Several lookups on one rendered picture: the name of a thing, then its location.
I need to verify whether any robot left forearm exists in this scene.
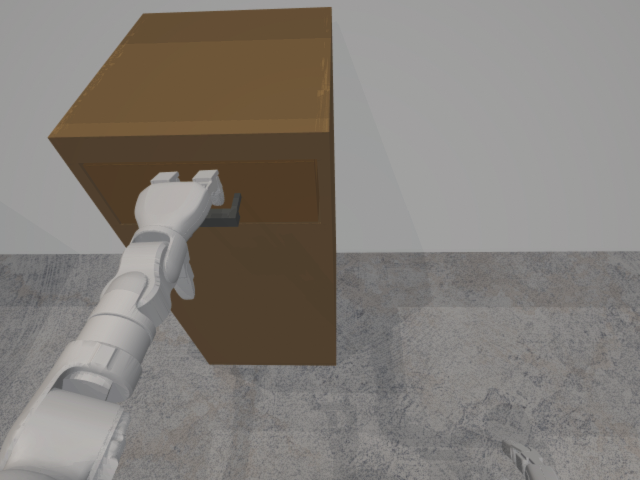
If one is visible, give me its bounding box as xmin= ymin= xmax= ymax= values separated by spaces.
xmin=0 ymin=225 xmax=188 ymax=471

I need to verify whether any handle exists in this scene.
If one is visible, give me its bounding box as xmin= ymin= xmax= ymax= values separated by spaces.
xmin=200 ymin=193 xmax=242 ymax=227

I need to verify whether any cabinet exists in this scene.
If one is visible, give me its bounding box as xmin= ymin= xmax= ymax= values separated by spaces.
xmin=48 ymin=7 xmax=336 ymax=366

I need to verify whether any left robot hand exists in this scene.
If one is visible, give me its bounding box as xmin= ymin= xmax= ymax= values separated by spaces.
xmin=134 ymin=170 xmax=224 ymax=300

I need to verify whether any drawer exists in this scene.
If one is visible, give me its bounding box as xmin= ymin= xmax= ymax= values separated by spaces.
xmin=83 ymin=159 xmax=319 ymax=223

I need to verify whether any right robot hand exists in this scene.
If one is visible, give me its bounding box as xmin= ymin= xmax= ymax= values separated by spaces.
xmin=500 ymin=439 xmax=559 ymax=480

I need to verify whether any robot left upper arm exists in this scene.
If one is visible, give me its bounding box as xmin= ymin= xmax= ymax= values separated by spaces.
xmin=0 ymin=388 xmax=131 ymax=480

